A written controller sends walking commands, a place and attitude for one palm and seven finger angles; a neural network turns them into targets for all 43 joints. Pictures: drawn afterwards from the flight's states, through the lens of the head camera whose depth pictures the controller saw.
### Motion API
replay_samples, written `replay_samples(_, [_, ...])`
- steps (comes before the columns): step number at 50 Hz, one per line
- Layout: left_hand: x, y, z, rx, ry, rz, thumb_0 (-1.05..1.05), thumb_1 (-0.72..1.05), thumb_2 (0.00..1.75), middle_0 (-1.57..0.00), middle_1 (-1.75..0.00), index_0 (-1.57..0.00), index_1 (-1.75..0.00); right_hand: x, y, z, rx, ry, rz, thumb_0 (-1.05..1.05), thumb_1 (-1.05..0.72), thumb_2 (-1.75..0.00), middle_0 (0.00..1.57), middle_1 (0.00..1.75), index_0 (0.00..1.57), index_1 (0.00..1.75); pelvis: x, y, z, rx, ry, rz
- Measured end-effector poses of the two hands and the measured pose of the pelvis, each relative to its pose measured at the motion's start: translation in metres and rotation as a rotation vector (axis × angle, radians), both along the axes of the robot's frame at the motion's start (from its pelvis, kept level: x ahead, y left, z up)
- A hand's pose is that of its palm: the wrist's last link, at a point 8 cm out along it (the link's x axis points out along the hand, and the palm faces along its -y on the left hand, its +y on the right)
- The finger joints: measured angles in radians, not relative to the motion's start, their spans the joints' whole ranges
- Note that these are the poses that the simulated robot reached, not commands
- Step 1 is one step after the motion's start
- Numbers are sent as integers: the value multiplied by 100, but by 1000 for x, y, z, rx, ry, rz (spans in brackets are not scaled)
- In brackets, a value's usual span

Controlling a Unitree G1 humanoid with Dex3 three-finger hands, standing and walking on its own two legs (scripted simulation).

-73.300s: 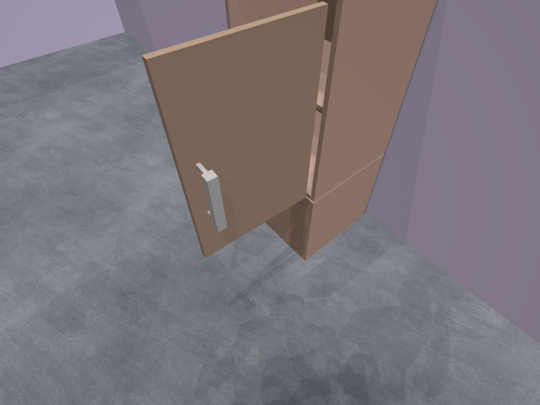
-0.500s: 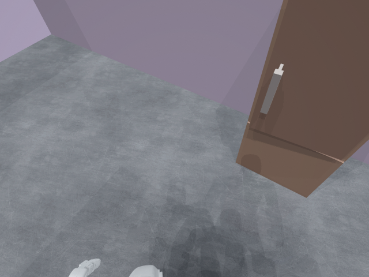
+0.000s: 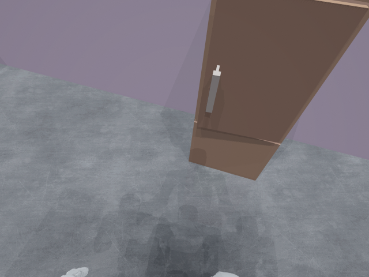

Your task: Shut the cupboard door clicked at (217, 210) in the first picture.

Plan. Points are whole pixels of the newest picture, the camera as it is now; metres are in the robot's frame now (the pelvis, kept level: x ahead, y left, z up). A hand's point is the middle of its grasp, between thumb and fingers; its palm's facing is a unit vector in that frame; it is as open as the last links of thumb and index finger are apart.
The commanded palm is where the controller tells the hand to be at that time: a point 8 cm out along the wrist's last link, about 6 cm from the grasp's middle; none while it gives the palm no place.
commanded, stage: turn to face it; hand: left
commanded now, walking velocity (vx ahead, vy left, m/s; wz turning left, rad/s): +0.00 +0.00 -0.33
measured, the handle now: (213, 89) +0.75 -0.06 -0.09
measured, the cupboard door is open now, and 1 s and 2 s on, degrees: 5 5 5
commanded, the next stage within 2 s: take the last steps up to it in 0.24 s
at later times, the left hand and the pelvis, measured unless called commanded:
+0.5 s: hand out of the picture +0.11 +0.16 -0.19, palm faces -0.12 -0.98 -0.16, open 7.4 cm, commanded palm none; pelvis +0.03 -0.02 -0.01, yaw -9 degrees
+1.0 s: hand (181, 223) +0.27 +0.02 -0.17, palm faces -0.29 -0.94 -0.18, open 7.4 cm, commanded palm none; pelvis +0.13 -0.13 -0.01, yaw -15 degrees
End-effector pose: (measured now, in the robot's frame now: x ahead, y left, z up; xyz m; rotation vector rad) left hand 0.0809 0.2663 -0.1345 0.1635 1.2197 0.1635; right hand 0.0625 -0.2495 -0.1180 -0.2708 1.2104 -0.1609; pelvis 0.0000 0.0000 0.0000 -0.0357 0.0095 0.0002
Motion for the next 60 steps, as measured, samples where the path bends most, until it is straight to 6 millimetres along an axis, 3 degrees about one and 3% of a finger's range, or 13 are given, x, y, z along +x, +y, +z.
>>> replay_samples(6, [34,-32,1,47,-50,-102,1,91,90,-20,-30,-19,-30,-38,-33,-29,39,66,-118,0,-90,-90,21,30,21,30,5,-24,-15,32,0,-54])
replay_samples(12, [32,-58,10,46,-24,-136,0,91,90,-20,-30,-20,-30,-50,-49,-29,34,108,-188,0,-91,-90,20,30,20,30,7,-30,-6,37,-2,-90])
replay_samples(17, [26,-67,5,16,13,-146,0,91,90,-20,-30,-20,-30,-44,-45,-19,37,75,-208,0,-91,-90,20,30,20,30,12,-30,-1,39,0,-118])
replay_samples(23, [26,-58,-18,-38,47,-138,0,90,90,-20,-30,-20,-30,-31,-26,-13,11,21,-205,0,-91,-90,20,30,20,30,23,-18,-9,12,0,-152])
replay_samples(27, [36,-54,-25,-62,88,-175,1,91,90,-20,-30,-20,-30,-41,-14,-5,-4,15,-230,0,-91,-90,21,30,20,30,33,-16,-7,7,-2,-177])
replay_samples(32, [66,-59,-13,-74,71,-214,1,91,90,-20,-30,-19,-30,-70,-8,8,4,101,-292,0,-91,-90,21,30,21,30,50,-24,6,-3,1,-204])
replay_samples(36, [94,-75,-8,-67,67,-254,1,91,90,-20,-30,-19,-30,-91,-10,10,23,175,-356,0,-91,-90,21,30,21,30,65,-37,9,-2,6,-232])
replay_samples(42, [152,-125,-8,-51,54,-351,1,91,90,-20,-30,-19,-30,-112,-26,0,73,281,-457,0,-90,-90,21,30,21,30,91,-72,3,14,7,-268])
replay_samples(46, [194,-168,-15,-33,-24,-379,1,91,90,-20,-30,-19,-30,-112,-51,-22,120,351,-491,0,-90,-90,21,30,21,30,114,-108,-16,37,3,-270])
replay_samples(48, [201,-184,-13,-31,-49,-364,0,91,90,-20,-30,-19,-30,-98,-67,-28,130,368,-482,0,-91,-90,21,30,20,30,121,-118,-16,25,-6,-265])
replay_samples(50, [199,-195,-9,-35,-42,-343,0,91,90,-20,-30,-19,-30,-71,-85,-28,123,334,-463,0,-91,-90,21,30,20,30,130,-126,-11,24,-11,-260])
replay_samples(55, [194,-201,-3,-9,3,-267,-1,94,90,-20,-30,-20,-30,22,-124,-22,97,158,-387,0,-91,-90,20,30,20,30,157,-144,0,17,-3,-236])
replay_samples(60, [186,-204,-13,-28,85,-227,-1,94,90,-20,-30,-20,-30,115,-143,-16,84,4,-308,0,-91,-90,20,30,20,30,188,-156,-1,-3,-4,-233])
